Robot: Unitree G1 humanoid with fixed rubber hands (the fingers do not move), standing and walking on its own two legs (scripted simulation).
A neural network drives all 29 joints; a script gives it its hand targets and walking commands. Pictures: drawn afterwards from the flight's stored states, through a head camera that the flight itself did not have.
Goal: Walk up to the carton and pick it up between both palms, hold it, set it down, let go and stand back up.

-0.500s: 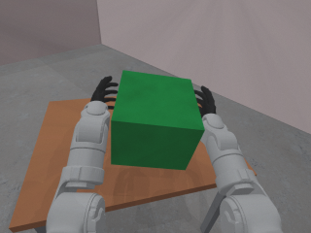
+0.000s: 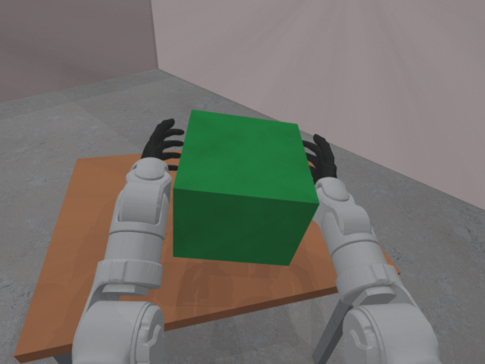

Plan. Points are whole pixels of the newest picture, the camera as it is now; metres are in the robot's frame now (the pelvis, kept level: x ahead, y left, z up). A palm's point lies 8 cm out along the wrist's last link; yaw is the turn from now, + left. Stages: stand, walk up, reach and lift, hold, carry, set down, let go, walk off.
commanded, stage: hold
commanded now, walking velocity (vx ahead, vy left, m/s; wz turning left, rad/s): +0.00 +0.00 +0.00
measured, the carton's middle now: (239, 186) +0.37 +0.01 +0.17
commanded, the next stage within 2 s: set down in 0.46 s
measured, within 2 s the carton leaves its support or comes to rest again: neither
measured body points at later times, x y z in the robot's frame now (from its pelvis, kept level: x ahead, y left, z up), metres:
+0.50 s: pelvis +0.00 +0.00 +0.00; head -0.05 +0.03 +0.45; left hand +0.40 +0.15 +0.20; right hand +0.39 -0.13 +0.18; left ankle +0.09 +0.11 -0.74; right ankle +0.03 -0.12 -0.74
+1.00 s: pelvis +0.01 -0.01 +0.00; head -0.03 +0.03 +0.45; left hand +0.41 +0.15 +0.17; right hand +0.40 -0.13 +0.17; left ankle +0.09 +0.11 -0.74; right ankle +0.03 -0.12 -0.74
